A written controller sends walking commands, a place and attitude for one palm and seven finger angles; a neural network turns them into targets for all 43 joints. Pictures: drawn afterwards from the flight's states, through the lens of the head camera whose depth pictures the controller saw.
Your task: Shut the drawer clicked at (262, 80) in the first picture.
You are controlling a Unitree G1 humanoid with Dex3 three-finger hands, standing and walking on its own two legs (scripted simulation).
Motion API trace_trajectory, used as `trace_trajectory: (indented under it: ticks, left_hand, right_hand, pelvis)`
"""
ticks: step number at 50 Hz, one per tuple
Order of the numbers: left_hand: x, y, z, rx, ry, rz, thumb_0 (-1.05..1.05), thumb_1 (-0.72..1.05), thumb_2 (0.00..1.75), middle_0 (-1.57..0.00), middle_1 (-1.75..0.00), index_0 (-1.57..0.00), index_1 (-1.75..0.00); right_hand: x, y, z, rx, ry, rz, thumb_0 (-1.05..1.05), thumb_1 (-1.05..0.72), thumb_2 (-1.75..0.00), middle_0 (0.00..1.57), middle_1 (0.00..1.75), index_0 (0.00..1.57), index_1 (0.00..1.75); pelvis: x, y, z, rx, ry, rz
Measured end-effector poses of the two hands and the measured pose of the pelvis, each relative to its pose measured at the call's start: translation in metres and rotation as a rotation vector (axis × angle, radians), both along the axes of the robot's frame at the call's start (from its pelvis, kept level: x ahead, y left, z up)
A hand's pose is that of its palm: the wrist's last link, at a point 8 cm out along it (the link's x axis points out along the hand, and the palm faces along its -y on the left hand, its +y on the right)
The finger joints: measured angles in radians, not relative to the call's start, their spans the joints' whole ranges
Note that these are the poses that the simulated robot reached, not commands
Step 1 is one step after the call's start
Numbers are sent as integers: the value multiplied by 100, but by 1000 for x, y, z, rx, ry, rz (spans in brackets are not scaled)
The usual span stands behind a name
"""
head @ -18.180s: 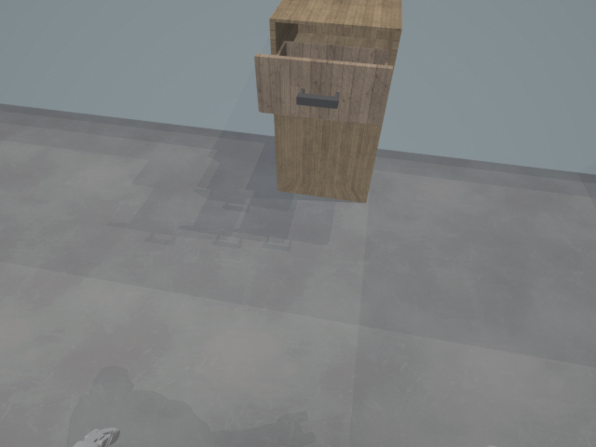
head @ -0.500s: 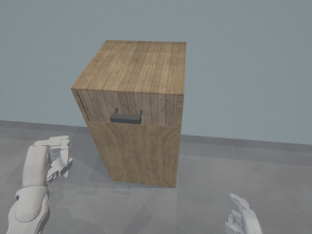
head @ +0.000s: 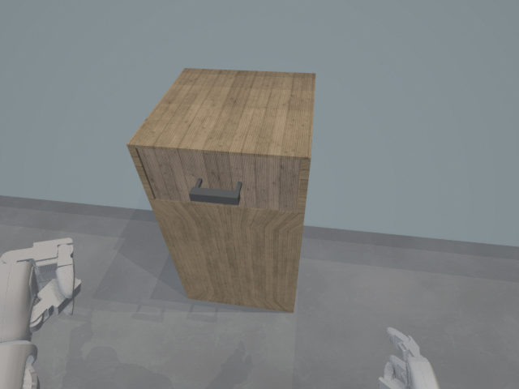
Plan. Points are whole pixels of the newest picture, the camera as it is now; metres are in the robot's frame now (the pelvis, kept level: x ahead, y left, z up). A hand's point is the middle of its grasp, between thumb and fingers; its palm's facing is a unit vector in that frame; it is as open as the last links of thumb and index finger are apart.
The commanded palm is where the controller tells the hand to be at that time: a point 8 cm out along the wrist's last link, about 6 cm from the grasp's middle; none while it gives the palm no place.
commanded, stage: step back with the hand held close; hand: left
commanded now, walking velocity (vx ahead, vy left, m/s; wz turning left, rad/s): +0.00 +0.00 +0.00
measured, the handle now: (217, 189) +0.57 +0.19 -0.07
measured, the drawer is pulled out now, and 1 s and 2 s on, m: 0.00 0.00 0.00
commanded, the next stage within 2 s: stop stepping back and stand still in 1.44 s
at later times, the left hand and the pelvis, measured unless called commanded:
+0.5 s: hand (47, 303) +0.15 +0.26 +0.16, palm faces +0.31 -0.79 -0.53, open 3.2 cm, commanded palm +0.10 +0.30 +0.17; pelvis -0.04 +0.02 +0.00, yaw -1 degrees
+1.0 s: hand (4, 378) +0.08 +0.25 +0.16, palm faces +0.38 -0.75 -0.54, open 3.2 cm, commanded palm +0.00 +0.29 +0.17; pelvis -0.11 +0.01 -0.02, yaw +2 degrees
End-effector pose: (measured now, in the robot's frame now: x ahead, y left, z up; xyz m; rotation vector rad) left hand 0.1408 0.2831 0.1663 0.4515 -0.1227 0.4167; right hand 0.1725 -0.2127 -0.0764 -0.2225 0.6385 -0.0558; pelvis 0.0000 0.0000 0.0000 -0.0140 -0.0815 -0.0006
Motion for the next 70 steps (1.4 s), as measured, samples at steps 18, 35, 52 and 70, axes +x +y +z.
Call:
trace_trajectory:
  ticks: [18, 35, 52, 70]
  left_hand:
    - [5, 8, 1, 113, 71, -139, 1, 89, 90, -141, -160, -140, -160]
    - [-65, 12, 9, 145, -73, -75, 1, 89, 90, -141, -160, -140, -160]
    - [-108, 6, 15, 277, -128, -108, 1, 89, 90, -141, -160, -140, -160]
    - [-190, 15, 26, 231, -205, -71, 1, 89, 89, -141, -160, -141, -160]
  right_hand:
    - [-43, -14, -4, -28, 114, -148, 1, -90, -90, 20, 30, 21, 30]
    - [-72, 0, 0, -18, 19, -93, 1, -90, -90, 20, 30, 21, 30]
    - [-146, -25, -17, -62, 95, -129, 1, -90, -90, 20, 30, 21, 30]
    - [-195, -4, -6, -50, 75, -68, 1, -90, -90, 20, 30, 21, 30]
  pelvis:
    - [-24, 20, 2, 11, 91, -32]
    - [-74, 16, -10, 11, 59, -8]
    - [-119, 4, -20, 2, 58, 42]
    - [-186, 1, -15, -77, 110, 90]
